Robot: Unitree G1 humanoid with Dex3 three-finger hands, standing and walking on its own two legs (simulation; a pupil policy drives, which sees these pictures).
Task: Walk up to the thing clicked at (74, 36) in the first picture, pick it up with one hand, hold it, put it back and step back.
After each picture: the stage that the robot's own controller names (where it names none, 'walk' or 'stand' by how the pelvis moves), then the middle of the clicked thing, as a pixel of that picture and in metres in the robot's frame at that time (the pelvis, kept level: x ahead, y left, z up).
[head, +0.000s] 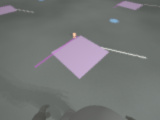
stand; (74, 35) +1.89 +0.38 -0.72
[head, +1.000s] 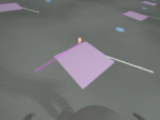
walk; (79, 40) +1.77 +0.18 -0.70
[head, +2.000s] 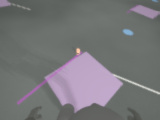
walk; (78, 51) +1.17 +0.14 -0.70
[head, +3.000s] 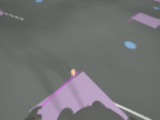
walk; (73, 72) +0.73 +0.16 -0.72
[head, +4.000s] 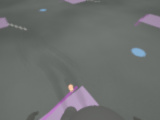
walk; (71, 88) +0.50 +0.22 -0.71
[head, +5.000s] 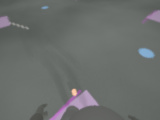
stand; (74, 92) +0.40 +0.18 -0.70
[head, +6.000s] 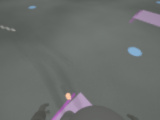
stand; (68, 96) +0.34 +0.22 -0.72
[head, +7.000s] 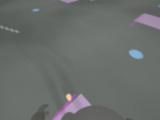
stand; (69, 97) +0.35 +0.22 -0.73
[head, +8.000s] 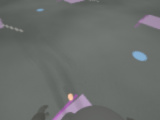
stand; (70, 97) +0.36 +0.20 -0.73
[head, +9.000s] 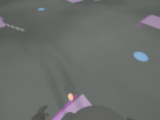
stand; (70, 97) +0.36 +0.20 -0.73
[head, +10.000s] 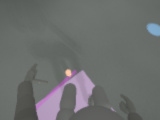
go down; (68, 73) +0.41 +0.18 -0.53
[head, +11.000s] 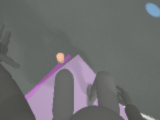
go down; (60, 58) +0.46 +0.21 -0.31
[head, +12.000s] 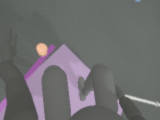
close in; (42, 50) +0.44 +0.24 -0.25
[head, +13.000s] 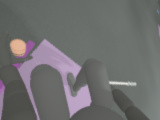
close; (18, 48) +0.44 +0.27 -0.23
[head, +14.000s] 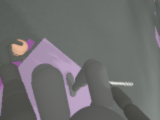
lift; (19, 48) +0.42 +0.27 -0.23
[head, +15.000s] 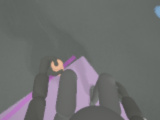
lift; (58, 67) +0.31 +0.22 -0.08
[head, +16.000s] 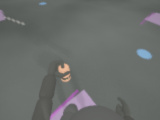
hold; (64, 73) +0.32 +0.16 +0.02
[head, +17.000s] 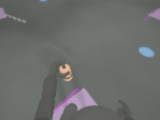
hold; (66, 72) +0.33 +0.16 +0.00
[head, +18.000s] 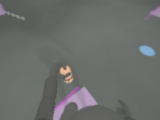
crouch; (66, 74) +0.32 +0.15 -0.02
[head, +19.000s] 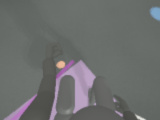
crouch; (60, 64) +0.43 +0.22 -0.35
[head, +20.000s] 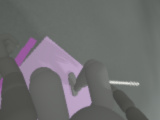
lower; out of the picture +0.43 +0.41 -0.26
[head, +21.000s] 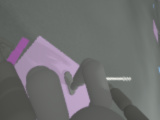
lower; out of the picture +0.43 +0.43 -0.26
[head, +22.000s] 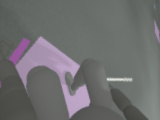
lower; out of the picture +0.43 +0.43 -0.25
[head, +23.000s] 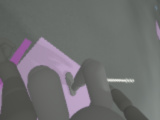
lower; out of the picture +0.44 +0.43 -0.25
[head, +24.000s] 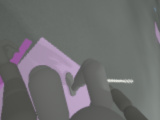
loosen; out of the picture +0.44 +0.43 -0.25
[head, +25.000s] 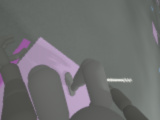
open; out of the picture +0.45 +0.43 -0.25
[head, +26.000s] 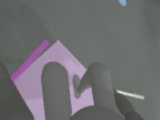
stand; out of the picture +0.37 +0.54 -0.27
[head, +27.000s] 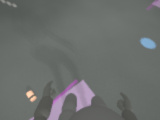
stand; (31, 96) +0.21 +0.63 -0.63
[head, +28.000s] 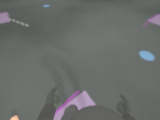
stand; out of the picture +0.03 +0.79 -0.69
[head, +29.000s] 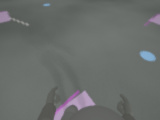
stand; out of the picture -0.17 +0.95 -0.69
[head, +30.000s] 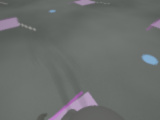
stand; out of the picture -0.31 +1.08 -0.74
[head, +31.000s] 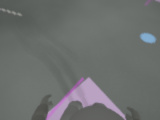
walk; out of the picture -0.52 +1.15 -0.72
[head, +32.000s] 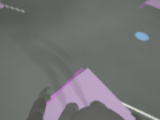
walk; out of the picture -0.51 +1.27 -0.72
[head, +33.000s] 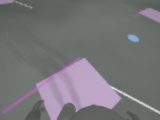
stand; out of the picture -0.33 +1.49 -0.73
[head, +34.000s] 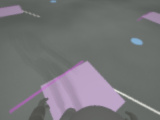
stand; out of the picture -0.41 +1.66 -0.74
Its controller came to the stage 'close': yes
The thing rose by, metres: 0.69
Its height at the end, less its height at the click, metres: -0.02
